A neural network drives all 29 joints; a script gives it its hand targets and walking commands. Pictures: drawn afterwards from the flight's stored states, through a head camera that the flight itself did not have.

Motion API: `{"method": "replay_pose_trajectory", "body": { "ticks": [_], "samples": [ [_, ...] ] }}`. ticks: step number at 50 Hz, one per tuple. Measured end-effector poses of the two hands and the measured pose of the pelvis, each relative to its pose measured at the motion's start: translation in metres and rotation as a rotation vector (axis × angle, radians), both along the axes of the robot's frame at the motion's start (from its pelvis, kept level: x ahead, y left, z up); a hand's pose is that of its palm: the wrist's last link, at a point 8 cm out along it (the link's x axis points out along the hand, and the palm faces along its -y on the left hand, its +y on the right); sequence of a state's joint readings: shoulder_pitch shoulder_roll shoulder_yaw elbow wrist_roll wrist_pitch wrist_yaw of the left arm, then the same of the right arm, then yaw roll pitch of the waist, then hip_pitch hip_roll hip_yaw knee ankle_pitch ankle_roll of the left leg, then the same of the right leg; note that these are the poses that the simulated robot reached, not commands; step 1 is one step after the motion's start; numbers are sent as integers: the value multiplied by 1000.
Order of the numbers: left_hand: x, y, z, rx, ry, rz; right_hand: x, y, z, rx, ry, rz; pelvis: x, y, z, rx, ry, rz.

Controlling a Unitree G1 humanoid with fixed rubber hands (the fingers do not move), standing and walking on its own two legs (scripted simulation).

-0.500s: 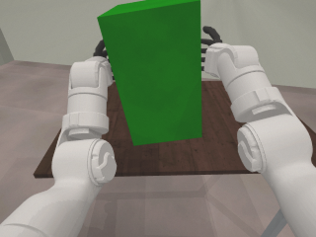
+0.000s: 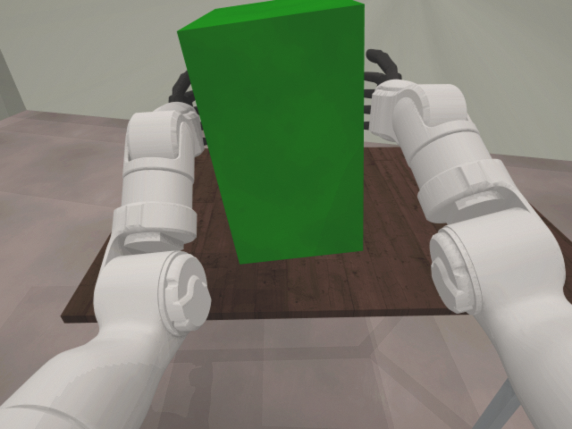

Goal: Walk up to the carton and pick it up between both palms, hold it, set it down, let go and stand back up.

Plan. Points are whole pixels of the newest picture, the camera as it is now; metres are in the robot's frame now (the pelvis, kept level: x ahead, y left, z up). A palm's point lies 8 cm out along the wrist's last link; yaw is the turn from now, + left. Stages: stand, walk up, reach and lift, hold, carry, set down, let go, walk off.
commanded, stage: hold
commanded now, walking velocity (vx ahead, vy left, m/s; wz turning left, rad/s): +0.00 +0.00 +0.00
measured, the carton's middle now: (285, 123) +0.41 -0.01 +0.30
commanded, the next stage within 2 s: none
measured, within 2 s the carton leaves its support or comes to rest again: neither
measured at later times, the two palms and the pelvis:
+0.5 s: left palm (186, 126) +0.39 +0.12 +0.31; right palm (386, 106) +0.37 -0.13 +0.33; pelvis +0.00 +0.00 +0.00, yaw +0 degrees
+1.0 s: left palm (185, 122) +0.38 +0.12 +0.31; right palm (387, 104) +0.37 -0.13 +0.34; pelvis +0.00 +0.00 +0.00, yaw +0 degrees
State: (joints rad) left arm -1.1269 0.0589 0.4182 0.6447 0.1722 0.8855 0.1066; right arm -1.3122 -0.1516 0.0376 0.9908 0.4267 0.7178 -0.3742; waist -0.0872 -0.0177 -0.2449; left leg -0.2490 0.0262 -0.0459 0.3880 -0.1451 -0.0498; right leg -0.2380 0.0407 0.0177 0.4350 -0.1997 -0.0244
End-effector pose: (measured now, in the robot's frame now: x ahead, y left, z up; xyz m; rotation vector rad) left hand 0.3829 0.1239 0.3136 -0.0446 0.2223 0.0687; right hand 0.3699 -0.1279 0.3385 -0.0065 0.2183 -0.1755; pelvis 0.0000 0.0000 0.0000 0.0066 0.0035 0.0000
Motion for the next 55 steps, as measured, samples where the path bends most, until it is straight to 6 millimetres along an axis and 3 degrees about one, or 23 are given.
{"method": "replay_pose_trajectory", "body": {
  "ticks": [55],
  "samples": [
    [1,-1,1,6,-4,0,1,-1,-1,8,3,-2,1,0,0,0,0,1]
  ]
}}
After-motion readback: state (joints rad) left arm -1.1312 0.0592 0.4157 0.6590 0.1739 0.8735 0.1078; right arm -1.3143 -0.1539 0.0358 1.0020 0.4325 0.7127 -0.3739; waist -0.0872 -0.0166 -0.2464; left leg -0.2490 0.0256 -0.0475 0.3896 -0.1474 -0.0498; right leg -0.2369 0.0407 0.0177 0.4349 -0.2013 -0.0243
